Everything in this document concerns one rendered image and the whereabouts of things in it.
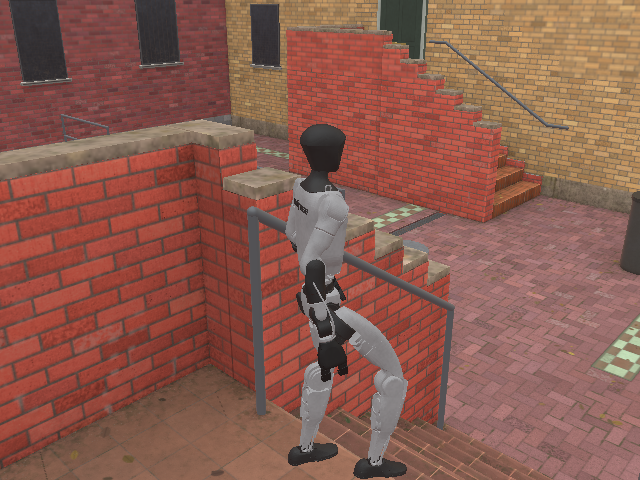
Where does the robot right hand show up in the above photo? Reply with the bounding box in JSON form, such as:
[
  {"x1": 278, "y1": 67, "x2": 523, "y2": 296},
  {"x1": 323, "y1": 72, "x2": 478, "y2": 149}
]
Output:
[{"x1": 317, "y1": 338, "x2": 348, "y2": 382}]

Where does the robot right upper arm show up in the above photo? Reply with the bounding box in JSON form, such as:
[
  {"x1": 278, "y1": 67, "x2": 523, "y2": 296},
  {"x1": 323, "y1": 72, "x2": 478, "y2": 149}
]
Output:
[{"x1": 300, "y1": 192, "x2": 349, "y2": 276}]

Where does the left robot shin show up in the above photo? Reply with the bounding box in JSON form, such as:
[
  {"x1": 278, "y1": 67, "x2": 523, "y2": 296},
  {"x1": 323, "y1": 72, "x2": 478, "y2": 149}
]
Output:
[{"x1": 299, "y1": 363, "x2": 334, "y2": 452}]

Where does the robot left upper arm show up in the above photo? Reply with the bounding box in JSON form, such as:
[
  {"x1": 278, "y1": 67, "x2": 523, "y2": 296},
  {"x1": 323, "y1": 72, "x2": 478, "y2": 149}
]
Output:
[{"x1": 285, "y1": 178, "x2": 306, "y2": 244}]

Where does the humanoid robot head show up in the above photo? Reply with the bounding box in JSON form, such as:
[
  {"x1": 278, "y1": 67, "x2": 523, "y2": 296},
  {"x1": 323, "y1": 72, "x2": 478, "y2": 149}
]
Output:
[{"x1": 300, "y1": 124, "x2": 346, "y2": 193}]

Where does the right robot forearm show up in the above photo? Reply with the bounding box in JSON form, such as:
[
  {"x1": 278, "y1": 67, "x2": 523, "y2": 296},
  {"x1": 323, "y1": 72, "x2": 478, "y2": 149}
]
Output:
[{"x1": 302, "y1": 259, "x2": 336, "y2": 343}]

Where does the robot left hand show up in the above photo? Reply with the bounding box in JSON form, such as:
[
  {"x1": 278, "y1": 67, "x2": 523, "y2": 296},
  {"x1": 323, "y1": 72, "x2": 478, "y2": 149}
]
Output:
[{"x1": 333, "y1": 276, "x2": 346, "y2": 301}]

